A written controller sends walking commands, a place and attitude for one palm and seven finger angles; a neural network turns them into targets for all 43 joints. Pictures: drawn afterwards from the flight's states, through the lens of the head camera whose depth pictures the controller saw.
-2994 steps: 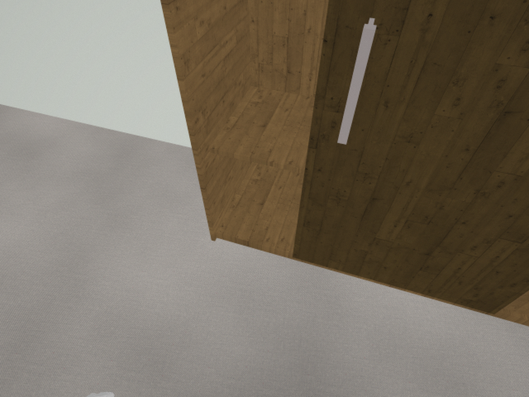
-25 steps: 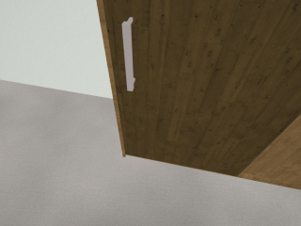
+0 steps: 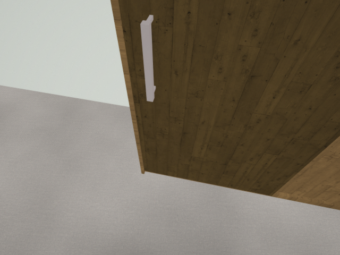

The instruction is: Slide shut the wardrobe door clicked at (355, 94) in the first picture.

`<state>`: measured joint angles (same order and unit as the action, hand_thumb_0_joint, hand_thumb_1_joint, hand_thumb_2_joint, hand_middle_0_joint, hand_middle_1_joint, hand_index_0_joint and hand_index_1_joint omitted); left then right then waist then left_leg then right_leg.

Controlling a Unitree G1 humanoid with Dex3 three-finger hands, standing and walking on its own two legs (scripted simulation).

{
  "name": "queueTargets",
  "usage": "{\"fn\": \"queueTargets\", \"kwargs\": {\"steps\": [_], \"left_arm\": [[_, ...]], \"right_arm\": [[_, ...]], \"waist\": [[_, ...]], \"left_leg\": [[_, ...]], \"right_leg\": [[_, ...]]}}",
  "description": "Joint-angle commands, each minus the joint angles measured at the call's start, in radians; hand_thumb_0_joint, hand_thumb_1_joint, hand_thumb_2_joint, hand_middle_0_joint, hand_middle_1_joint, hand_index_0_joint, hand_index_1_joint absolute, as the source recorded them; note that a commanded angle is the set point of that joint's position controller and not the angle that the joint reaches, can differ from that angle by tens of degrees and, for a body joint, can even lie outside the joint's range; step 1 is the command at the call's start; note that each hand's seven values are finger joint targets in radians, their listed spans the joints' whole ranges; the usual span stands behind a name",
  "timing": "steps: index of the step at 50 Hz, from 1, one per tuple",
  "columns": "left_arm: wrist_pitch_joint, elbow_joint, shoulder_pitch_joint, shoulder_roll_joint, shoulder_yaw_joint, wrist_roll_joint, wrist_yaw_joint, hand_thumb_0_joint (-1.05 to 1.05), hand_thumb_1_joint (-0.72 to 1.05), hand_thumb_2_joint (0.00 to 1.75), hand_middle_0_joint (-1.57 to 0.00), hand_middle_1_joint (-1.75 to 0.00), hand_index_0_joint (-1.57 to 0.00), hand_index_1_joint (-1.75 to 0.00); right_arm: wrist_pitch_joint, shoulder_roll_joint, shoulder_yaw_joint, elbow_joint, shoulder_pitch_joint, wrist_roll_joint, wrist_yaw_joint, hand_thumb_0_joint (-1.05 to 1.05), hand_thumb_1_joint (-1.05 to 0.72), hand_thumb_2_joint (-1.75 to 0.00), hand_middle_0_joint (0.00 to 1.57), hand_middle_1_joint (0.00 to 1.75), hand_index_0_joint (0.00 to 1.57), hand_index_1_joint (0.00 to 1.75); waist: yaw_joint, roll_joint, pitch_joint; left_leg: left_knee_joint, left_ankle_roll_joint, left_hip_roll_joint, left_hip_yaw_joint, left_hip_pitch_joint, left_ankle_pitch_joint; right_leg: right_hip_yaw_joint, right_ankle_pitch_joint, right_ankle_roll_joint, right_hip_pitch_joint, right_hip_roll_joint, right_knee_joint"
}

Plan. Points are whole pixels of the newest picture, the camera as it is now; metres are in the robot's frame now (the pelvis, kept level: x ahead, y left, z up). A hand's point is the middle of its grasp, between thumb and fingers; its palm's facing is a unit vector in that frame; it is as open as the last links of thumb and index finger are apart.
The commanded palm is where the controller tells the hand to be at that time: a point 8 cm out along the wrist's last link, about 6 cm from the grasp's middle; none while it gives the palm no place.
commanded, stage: look to check the result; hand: right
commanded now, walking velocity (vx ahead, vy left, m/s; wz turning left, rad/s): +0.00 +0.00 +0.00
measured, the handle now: (150, 63) +0.62 +0.11 +0.10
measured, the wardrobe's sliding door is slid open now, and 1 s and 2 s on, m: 0.00 0.00 0.00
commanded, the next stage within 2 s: walk to a spot facing it in 0.34 s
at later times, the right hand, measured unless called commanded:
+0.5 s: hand out of the picture +0.06 -0.19 -0.17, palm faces +0.00 +0.97 -0.24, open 7.4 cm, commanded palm none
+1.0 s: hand out of the picture +0.08 -0.16 -0.17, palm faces -0.18 +0.94 -0.29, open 7.4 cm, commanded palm none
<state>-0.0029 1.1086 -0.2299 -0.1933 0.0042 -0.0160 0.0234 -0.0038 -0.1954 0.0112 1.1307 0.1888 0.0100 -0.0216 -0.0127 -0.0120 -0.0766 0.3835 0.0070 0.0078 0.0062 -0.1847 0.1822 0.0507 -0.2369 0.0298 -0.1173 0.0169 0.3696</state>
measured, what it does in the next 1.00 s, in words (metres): lifts its right foot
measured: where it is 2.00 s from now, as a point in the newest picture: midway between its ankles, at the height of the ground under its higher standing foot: outside the picture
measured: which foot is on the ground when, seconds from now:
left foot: down 0.00-1.00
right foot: down 0.00-0.86, up 0.88-1.00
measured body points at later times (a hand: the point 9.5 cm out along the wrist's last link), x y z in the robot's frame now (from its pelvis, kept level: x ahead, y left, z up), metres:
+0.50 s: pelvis +0.01 +0.01 +0.00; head +0.03 +0.02 +0.45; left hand +0.04 +0.26 -0.16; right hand +0.06 -0.24 -0.15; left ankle +0.02 +0.12 -0.75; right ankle -0.02 -0.10 -0.75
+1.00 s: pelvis -0.01 +0.03 -0.01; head +0.05 +0.07 +0.43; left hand +0.01 +0.30 -0.17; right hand +0.09 -0.20 -0.15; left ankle +0.01 +0.11 -0.75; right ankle -0.03 -0.11 -0.67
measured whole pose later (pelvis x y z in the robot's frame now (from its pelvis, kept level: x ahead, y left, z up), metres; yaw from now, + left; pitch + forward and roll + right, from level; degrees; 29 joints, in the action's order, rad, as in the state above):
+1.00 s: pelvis -0.01 +0.03 -0.01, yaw +14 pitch +0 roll -1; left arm -0.07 0.93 -0.13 -0.24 -0.06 -0.02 0.03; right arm 0.04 -0.19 0.08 0.94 0.20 0.03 -0.02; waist 0.02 -0.03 -0.15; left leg 0.56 -0.07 -0.09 0.07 -0.33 0.22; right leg 0.01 -0.46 -0.04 -0.42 -0.02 1.08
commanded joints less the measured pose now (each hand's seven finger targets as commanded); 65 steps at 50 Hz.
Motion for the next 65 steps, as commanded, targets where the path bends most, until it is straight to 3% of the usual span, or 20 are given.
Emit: {"fn": "queueTargets", "kwargs": {"steps": [1,23,30,36,39,40,41,42,43,44,45,47,50,56,59,61,62,63,64,65], "left_arm": [[0.017,-0.029,-0.049,-0.12,-0.023,0.003,0.009,0.0,0.9,0.9,-0.2,-0.3,-0.2,-0.3],[0.019,-0.026,-0.012,-0.149,-0.028,0.0,0.009,0.0,0.9,0.9,-0.2,-0.3,-0.2,-0.3],[-0.012,-0.07,-0.046,-0.123,-0.045,-0.002,0.022,0.0,0.9,0.9,-0.2,-0.3,-0.2,-0.3],[-0.024,-0.159,-0.008,-0.192,-0.083,-0.008,0.023,0.0,0.9,0.9,-0.2,-0.3,-0.2,-0.3],[-0.019,-0.193,0.031,-0.203,-0.089,-0.016,0.022,0.0,0.9,0.9,-0.2,-0.3,-0.2,-0.3],[-0.019,-0.209,0.057,-0.2,-0.089,-0.018,0.02,0.0,0.9,0.9,-0.2,-0.3,-0.2,-0.3],[-0.023,-0.225,0.092,-0.204,-0.092,-0.014,0.019,0.0,0.9,0.9,-0.2,-0.3,-0.2,-0.3],[-0.028,-0.248,0.099,-0.175,-0.095,-0.005,0.015,0.0,0.9,0.9,-0.2,-0.3,-0.2,-0.3],[-0.035,-0.277,0.088,-0.119,-0.093,0.01,0.007,0.0,0.9,0.9,-0.2,-0.3,-0.2,-0.3],[-0.052,-0.27,0.081,-0.135,-0.093,0.006,0.01,0.0,0.9,0.9,-0.2,-0.3,-0.2,-0.3],[-0.05,-0.27,0.083,-0.126,-0.095,0.005,0.008,0.0,0.9,0.9,-0.2,-0.3,-0.2,-0.3],[-0.04,-0.269,0.074,-0.13,-0.089,-0.001,0.008,0.0,0.9,0.9,-0.2,-0.3,-0.2,-0.3],[-0.037,-0.282,0.097,-0.11,-0.08,0.001,0.011,0.0,0.9,0.9,-0.2,-0.3,-0.2,-0.3],[-0.034,-0.319,0.14,-0.115,-0.081,0.009,0.011,0.0,0.9,0.9,-0.2,-0.3,-0.2,-0.3],[-0.028,-0.317,0.096,-0.118,-0.081,0.014,0.015,0.0,0.9,0.9,-0.2,-0.3,-0.2,-0.3],[-0.018,-0.294,0.009,-0.125,-0.082,0.015,0.02,0.0,0.9,0.9,-0.2,-0.3,-0.2,-0.3],[-0.008,-0.28,-0.046,-0.168,-0.087,0.011,0.028,0.0,0.9,0.9,-0.2,-0.3,-0.2,-0.3],[-0.002,-0.288,-0.041,-0.255,-0.103,-0.007,0.033,0.0,0.9,0.9,-0.2,-0.3,-0.2,-0.3],[-0.005,-0.317,-0.013,-0.296,-0.105,-0.018,0.039,0.0,0.9,0.9,-0.2,-0.3,-0.2,-0.3],[0.003,-0.331,0.031,-0.262,-0.093,-0.023,0.037,0.0,0.9,0.9,-0.2,-0.3,-0.2,-0.3]], "right_arm": [[-0.019,-0.137,0.02,-0.035,0.024,-0.003,-0.012,0.0,-0.9,-0.9,0.2,0.3,0.2,0.3],[-0.028,-0.168,0.027,-0.042,-0.017,-0.005,-0.01,0.0,-0.9,-0.9,0.2,0.3,0.2,0.3],[0.015,-0.147,0.051,-0.096,-0.002,0.0,-0.004,0.0,-0.9,-0.9,0.2,0.3,0.2,0.3],[0.039,-0.135,0.073,-0.189,0.0,0.01,0.014,0.0,-0.9,-0.9,0.2,0.3,0.2,0.3],[0.049,-0.112,0.086,-0.224,0.004,0.014,0.023,0.0,-0.9,-0.9,0.2,0.3,0.2,0.3],[0.046,-0.106,0.088,-0.225,0.038,0.013,0.026,0.0,-0.9,-0.9,0.2,0.3,0.2,0.3],[0.039,-0.117,0.093,-0.211,0.098,0.015,0.027,0.0,-0.9,-0.9,0.2,0.3,0.2,0.3],[0.026,-0.171,0.104,-0.202,0.151,0.023,0.02,0.0,-0.9,-0.9,0.2,0.3,0.2,0.3],[0.015,-0.253,0.115,-0.195,0.169,0.022,0.009,0.0,-0.9,-0.9,0.2,0.3,0.2,0.3],[0.017,-0.241,0.115,-0.212,0.158,0.012,-0.005,0.0,-0.9,-0.9,0.2,0.3,0.2,0.3],[0.019,-0.225,0.115,-0.228,0.085,0.015,-0.011,0.0,-0.9,-0.9,0.2,0.3,0.2,0.3],[0.017,-0.19,0.11,-0.257,0.029,0.014,-0.019,0.0,-0.9,-0.9,0.2,0.3,0.2,0.3],[0.013,-0.191,0.112,-0.253,0.048,0.015,-0.016,0.0,-0.9,-0.9,0.2,0.3,0.2,0.3],[0.026,-0.211,0.12,-0.26,0.06,0.021,-0.004,0.0,-0.9,-0.9,0.2,0.3,0.2,0.3],[0.038,-0.224,0.125,-0.288,0.016,0.02,0.003,0.0,-0.9,-0.9,0.2,0.3,0.2,0.3],[0.042,-0.219,0.124,-0.303,-0.033,0.016,0.007,0.0,-0.9,-0.9,0.2,0.3,0.2,0.3],[0.045,-0.19,0.118,-0.324,-0.059,0.01,0.012,0.0,-0.9,-0.9,0.2,0.3,0.2,0.3],[0.045,-0.138,0.107,-0.345,-0.057,0.002,0.026,0.0,-0.9,-0.9,0.2,0.3,0.2,0.3],[0.04,-0.148,0.108,-0.374,-0.102,0.004,0.037,0.0,-0.9,-0.9,0.2,0.3,0.2,0.3],[0.038,-0.178,0.113,-0.373,-0.129,0.02,0.048,0.0,-0.9,-0.9,0.2,0.3,0.2,0.3]], "waist": [[0.002,0.005,0.058],[0.001,0.002,0.066],[-0.009,0.012,0.036],[0.006,-0.117,0.048],[0.027,-0.176,0.016],[0.051,-0.139,0.019],[0.083,-0.047,0.026],[0.096,0.16,0.035],[0.079,0.347,0.041],[0.074,0.233,0.068],[0.041,0.201,0.062],[0.021,0.139,0.128],[0.03,0.072,0.156],[0.052,0.157,0.136],[0.032,0.154,0.137],[-0.013,0.157,0.145],[-0.042,0.072,0.143],[-0.046,-0.204,0.109],[-0.046,-0.285,0.071],[-0.03,-0.158,0.061]], "left_leg": [[-0.044,-0.035,0.087,0.08,0.032,-0.155],[-0.058,-0.041,0.097,0.086,0.059,-0.231],[0.018,-0.048,0.071,0.152,-0.056,-0.246],[0.284,-0.029,-0.025,0.105,-0.198,-0.086],[0.448,-0.006,-0.015,0.013,-0.203,0.262],[0.377,-0.011,-0.004,0.009,-0.141,0.223],[0.253,-0.026,-0.008,0.043,-0.076,0.045],[0.081,-0.065,0.087,0.218,-0.037,-0.259],[-0.065,-0.177,0.295,0.533,0.023,-0.442],[-0.118,-0.201,0.293,0.602,0.007,-0.27],[-0.102,-0.217,0.261,0.58,0.006,-0.165],[-0.068,-0.217,0.213,0.494,0.038,-0.164],[-0.043,-0.211,0.176,0.453,0.085,-0.282],[-0.057,-0.189,0.129,0.493,0.074,-0.231],[-0.063,-0.159,0.102,0.512,0.005,-0.142],[-0.035,-0.091,0.048,0.482,-0.128,-0.041],[0.015,-0.046,-0.013,0.424,-0.274,0.097],[0.205,-0.003,-0.139,0.277,-0.479,0.267],[0.487,0.04,-0.122,0.084,-0.473,0.39],[0.649,0.048,-0.062,0.086,-0.411,0.357]], "right_leg": [[-0.1,0.186,0.005,0.003,-0.122,-0.062],[-0.093,0.21,-0.004,0.028,-0.127,-0.073],[-0.021,0.098,-0.016,0.014,-0.153,0.015],[-0.099,0.044,0.063,-0.007,-0.297,-0.021],[-0.103,0.21,0.132,-0.063,-0.407,-0.012],[-0.059,0.263,0.108,-0.092,-0.385,0.055],[0.005,0.246,0.055,-0.125,-0.322,0.179],[0.112,0.068,-0.022,-0.188,-0.172,0.409],[0.101,-0.388,-0.07,-0.365,-0.021,0.656],[-0.066,-0.378,-0.06,-0.384,-0.033,0.781],[-0.106,-0.305,-0.061,-0.425,-0.051,0.823],[-0.112,-0.222,-0.069,-0.406,-0.069,0.793],[-0.09,-0.211,-0.082,-0.376,-0.05,0.668],[-0.09,-0.215,-0.077,-0.315,-0.022,0.461],[-0.091,-0.189,-0.059,-0.207,-0.001,0.293],[-0.084,-0.059,-0.048,-0.006,0.003,0.068],[-0.146,-0.067,-0.017,0.136,-0.072,-0.034],[-0.399,-0.152,0.064,0.213,-0.303,-0.128],[-0.536,-0.065,0.184,0.064,-0.517,-0.183],[-0.489,0.133,0.215,-0.035,-0.493,-0.145]]}}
